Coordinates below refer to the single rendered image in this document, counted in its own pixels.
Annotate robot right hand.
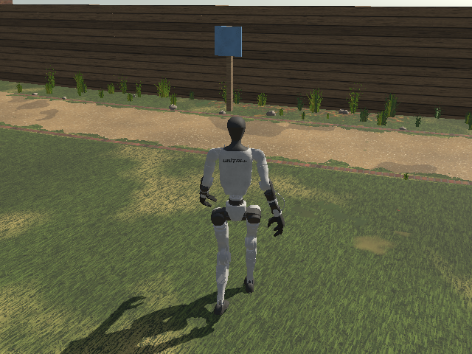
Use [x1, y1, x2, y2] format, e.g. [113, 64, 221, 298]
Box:
[268, 214, 285, 237]

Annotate robot head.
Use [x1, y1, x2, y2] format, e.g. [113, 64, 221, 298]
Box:
[223, 117, 248, 151]

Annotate left robot forearm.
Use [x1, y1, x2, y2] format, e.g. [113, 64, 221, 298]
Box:
[199, 176, 210, 198]

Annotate left robot upper arm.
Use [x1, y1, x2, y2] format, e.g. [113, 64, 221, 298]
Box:
[202, 147, 221, 187]

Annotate left robot foot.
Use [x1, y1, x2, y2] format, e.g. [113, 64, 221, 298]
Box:
[214, 300, 229, 315]

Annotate robot left hand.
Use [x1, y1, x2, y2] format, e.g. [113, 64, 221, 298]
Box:
[200, 194, 217, 207]

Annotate right robot upper arm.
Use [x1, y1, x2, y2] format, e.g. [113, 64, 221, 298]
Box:
[251, 148, 271, 191]

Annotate right robot forearm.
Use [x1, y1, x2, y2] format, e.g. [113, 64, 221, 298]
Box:
[264, 179, 282, 217]

